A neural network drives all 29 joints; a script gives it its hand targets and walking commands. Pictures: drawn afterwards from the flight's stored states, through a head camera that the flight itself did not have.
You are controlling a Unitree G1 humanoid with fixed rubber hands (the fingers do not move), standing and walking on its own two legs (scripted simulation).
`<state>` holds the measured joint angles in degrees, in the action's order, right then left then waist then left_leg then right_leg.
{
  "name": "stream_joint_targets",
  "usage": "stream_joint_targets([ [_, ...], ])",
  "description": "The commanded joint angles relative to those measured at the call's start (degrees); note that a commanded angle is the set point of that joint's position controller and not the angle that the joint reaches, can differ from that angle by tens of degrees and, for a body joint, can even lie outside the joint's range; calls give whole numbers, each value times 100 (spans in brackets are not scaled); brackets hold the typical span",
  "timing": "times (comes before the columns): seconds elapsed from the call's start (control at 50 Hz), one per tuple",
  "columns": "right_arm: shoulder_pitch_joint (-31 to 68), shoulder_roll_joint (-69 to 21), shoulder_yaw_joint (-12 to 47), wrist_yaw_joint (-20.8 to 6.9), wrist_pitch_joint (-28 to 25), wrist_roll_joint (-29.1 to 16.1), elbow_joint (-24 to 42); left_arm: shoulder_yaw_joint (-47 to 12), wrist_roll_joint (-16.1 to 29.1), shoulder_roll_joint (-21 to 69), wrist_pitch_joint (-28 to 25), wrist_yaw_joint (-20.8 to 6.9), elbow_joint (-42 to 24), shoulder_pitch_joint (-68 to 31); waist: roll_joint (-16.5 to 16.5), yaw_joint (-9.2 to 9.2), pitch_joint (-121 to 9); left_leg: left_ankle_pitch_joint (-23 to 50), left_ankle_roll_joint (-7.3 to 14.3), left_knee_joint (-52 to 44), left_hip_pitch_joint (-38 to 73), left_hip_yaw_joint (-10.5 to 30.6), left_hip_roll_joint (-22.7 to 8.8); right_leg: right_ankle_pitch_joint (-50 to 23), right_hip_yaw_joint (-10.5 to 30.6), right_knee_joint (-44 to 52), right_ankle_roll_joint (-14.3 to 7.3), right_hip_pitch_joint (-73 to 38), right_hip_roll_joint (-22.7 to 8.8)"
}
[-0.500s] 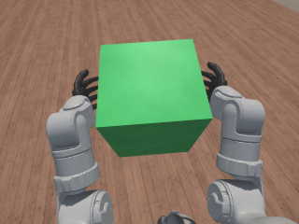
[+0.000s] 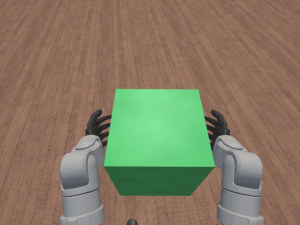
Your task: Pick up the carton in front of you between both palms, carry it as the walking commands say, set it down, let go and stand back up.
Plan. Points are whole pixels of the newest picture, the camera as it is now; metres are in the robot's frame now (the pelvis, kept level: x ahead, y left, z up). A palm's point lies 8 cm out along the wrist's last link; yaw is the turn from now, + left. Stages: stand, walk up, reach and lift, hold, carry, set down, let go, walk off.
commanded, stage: carry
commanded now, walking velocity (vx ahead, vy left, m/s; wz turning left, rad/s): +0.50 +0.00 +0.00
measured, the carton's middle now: (156, 146) +0.32 -0.01 +0.02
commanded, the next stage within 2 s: none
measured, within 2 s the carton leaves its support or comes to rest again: neither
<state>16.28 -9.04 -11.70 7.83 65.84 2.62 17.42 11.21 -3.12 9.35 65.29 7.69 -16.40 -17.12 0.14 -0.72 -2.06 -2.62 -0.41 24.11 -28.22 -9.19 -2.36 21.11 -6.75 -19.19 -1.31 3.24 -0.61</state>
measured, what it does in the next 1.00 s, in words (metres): walks ahead: left foot, then right foot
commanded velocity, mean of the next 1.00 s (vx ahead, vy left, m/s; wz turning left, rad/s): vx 0.50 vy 0.00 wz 0.00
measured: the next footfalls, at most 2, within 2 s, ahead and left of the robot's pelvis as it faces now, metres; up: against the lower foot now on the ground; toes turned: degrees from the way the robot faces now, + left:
left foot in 0.02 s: +0.17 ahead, +0.11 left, +0.00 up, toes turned +9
right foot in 0.42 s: +0.46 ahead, -0.13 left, +0.00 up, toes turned -12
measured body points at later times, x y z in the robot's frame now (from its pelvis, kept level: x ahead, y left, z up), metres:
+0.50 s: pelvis +0.34 -0.03 -0.02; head +0.29 -0.05 +0.43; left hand +0.58 +0.12 +0.08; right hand +0.58 -0.19 +0.08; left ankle +0.15 +0.09 -0.69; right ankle +0.42 -0.12 -0.74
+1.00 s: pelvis +0.64 +0.01 -0.01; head +0.63 +0.02 +0.44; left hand +0.89 +0.15 +0.07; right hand +0.88 -0.15 +0.07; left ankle +0.71 +0.09 -0.74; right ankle +0.47 -0.12 -0.66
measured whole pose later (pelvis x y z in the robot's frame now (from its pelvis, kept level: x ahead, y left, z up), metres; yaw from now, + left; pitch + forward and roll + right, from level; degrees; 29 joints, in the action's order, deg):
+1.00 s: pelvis +0.64 +0.01 -0.01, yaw -2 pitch +4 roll +0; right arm -0.4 -7.4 -2.0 8.0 69.4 2.1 27.2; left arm 3.8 -2.8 7.3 70.4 7.8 -29.2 0.6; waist 1.9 -1.1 -7.2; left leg -10.4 4.5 30.9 -24.5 -14.3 -3.6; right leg 25.6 -4.1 -59.6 0.9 15.5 -5.4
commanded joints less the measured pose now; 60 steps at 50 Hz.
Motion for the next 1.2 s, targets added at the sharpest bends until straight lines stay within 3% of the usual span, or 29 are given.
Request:
stream_joint_targets([
  [0.0,2255,-5304,4405,-523,-117,-1614,841,-3946,1273,5056,-38,-531,-820,-1696,402,5,-2734,44,256,-278,3054,-4,-92,-3841,-296,-1921,-34,108,-753],
  [0.02,1853,-5076,4360,-541,-94,-1539,868,-4024,1318,4969,23,-541,-969,-1487,-723,-53,-3260,73,857,-110,4406,2105,-1546,-2123,-179,-3429,188,1517,-452],
  [0.04,1467,-5035,4369,-548,-93,-1506,731,-4108,1363,4856,74,-568,-1070,-1294,-1888,-113,-3248,447,1582,-477,5363,3616,-2195,407,133,-4460,240,3349,268],
  [0.06,1132,-5063,4362,-580,-80,-1495,832,-4255,1454,4923,77,-602,-1170,-1229,-1472,-97,-2986,906,1678,-482,5301,3465,-2255,864,473,-5231,126,3999,84],
  [0.08,993,-5217,4400,-623,-87,-1507,958,-4326,1498,5049,65,-651,-1241,-1149,-906,-120,-2793,1454,1551,-427,5114,3032,-2128,794,628,-5299,75,4197,-171],
  [0.1,937,-5358,4440,-671,-113,-1519,1147,-4392,1539,5199,39,-708,-1346,-1047,-370,-110,-2512,1560,1282,-547,4649,2549,-1989,440,704,-4873,71,4107,-424],
  [0.12,931,-5458,4490,-714,-139,-1523,1325,-4459,1584,5335,11,-762,-1432,-953,-247,-87,-2312,1211,1066,-780,4168,2149,-1841,213,705,-4222,112,3856,-569],
  [0.26,486,-4645,4596,-824,-59,-1597,1711,-4558,1443,4683,15,-710,-1779,-294,-968,-43,-1339,472,752,-1283,2866,581,-1186,-1023,-186,-1596,266,2833,-325],
  [0.34,314,-3955,4483,-692,132,-1531,1762,-4403,1424,3996,229,-596,-1865,-159,-981,-51,-833,213,572,-1220,2509,397,-1202,-1629,-434,-1087,178,2371,-312],
  [0.4,349,-3572,4413,-543,301,-1482,1766,-4165,1404,3552,373,-497,-1708,19,-656,77,-851,541,335,-3,1938,-128,-906,-1095,-900,-893,60,1023,17],
  [0.42,273,-3443,4375,-487,350,-1446,1727,-4078,1390,3429,414,-461,-1644,67,-290,149,-1067,585,137,1071,1353,-347,-698,-820,-552,-882,2,69,-162],
  [0.44,364,-3271,4364,-442,413,-1457,1894,-3974,1352,3303,423,-428,-1563,69,1067,176,-1374,-310,-210,2783,35,-383,-84,134,1876,-54,-552,-802,-1484],
  [0.46,510,-3274,4414,-426,462,-1508,1946,-3962,1402,3329,438,-415,-1530,26,2179,270,-1619,-2429,-249,4182,-1074,24,325,-276,3595,661,-1136,-1469,-2316],
  [0.48,631,-3432,4462,-435,460,-1564,1878,-3975,1461,3471,456,-439,-1592,-57,1517,196,-1581,-2617,-80,4983,-1378,610,26,-1146,3402,590,-1193,-1283,-2373],
  [0.5,613,-3652,4451,-468,437,-1566,1784,-4071,1529,3699,434,-476,-1646,-210,971,189,-1668,-2405,47,5230,-1369,778,-242,-1573,2899,433,-1141,-998,-2250],
  [0.54,620,-4116,4459,-543,345,-1542,1649,-4263,1637,4101,354,-572,-1757,-548,218,132,-1573,-1682,96,4495,-1014,969,-639,-1171,1971,672,-762,-185,-2010],
  [0.58,565,-4391,4454,-589,247,-1432,1597,-4429,1728,4357,275,-665,-1787,-633,480,126,-1467,-1294,48,3680,-668,729,-599,-616,1267,999,-545,225,-1783],
  [0.62,463,-4467,4445,-592,177,-1343,1572,-4498,1753,4378,224,-727,-1777,-532,618,137,-1353,-1066,-33,2899,-623,536,-579,-531,922,1258,-590,273,-1726],
  [0.7,347,-4348,4478,-552,149,-1344,1711,-4507,1758,4165,214,-731,-1933,-380,639,156,-1089,-420,-85,1344,-597,150,-399,-1196,345,1255,-575,-70,-1513],
  [0.8,328,-3864,4447,-499,291,-1423,1847,-4315,1558,3738,334,-589,-1898,-137,817,186,-719,31,18,557,-311,-162,-262,-1881,2,959,-454,-341,-1416],
  [0.84,310,-3700,4384,-490,348,-1448,1834,-4272,1513,3621,397,-536,-1875,-149,846,161,-693,-192,100,358,140,-358,-176,-2171,-129,530,-352,-358,-1413],
  [0.88,140,-3579,4272,-482,387,-1440,1706,-4288,1506,3550,456,-491,-1885,-158,456,17,-1169,-687,173,207,1886,-707,175,-2923,-679,-1072,-107,270,-1021],
  [0.9,42,-3517,4195,-474,395,-1416,1629,-4278,1490,3465,491,-470,-1903,-179,-288,-113,-1428,-1352,343,-254,2973,618,-635,-2259,-726,-2403,156,1288,-736],
  [0.92,102,-3511,4162,-481,365,-1409,1562,-4364,1524,3484,522,-462,-2067,-253,-1845,-147,-1987,-1963,1169,-897,4194,3224,-2100,-708,-520,-4288,417,2871,-91],
  [0.94,24,-3728,4193,-512,354,-1491,1575,-4424,1598,3582,512,-491,-2050,-334,-1802,-105,-1768,-916,1309,-1226,4156,3781,-2247,635,165,-5098,286,3689,-10],
  [1.0,468,-4501,4508,-705,196,-1666,1836,-4540,1598,4464,328,-667,-1853,-391,-315,-37,-1740,55,925,-986,3258,2180,-1931,-106,690,-5116,32,3607,-724],
  [1.04,614,-4741,4650,-812,76,-1718,1858,-4594,1518,4746,180,-721,-1769,-341,-516,2,-1706,-474,656,-1299,2753,1465,-1676,-580,514,-4402,72,3208,-748],
  [1.08,487,-4737,4714,-885,-6,-1743,1826,-4615,1415,4795,67,-715,-1735,-192,-713,-9,-1550,-715,662,-1550,2682,1083,-1558,-860,324,-3778,157,3204,-712],
  [1.18,233,-4338,4691,-879,-55,-1713,1926,-4638,1374,4487,17,-626,-1959,-53,-796,-38,-1048,22,705,-1628,2929,424,-1272,-1537,-120,-2002,263,3323,-570],
])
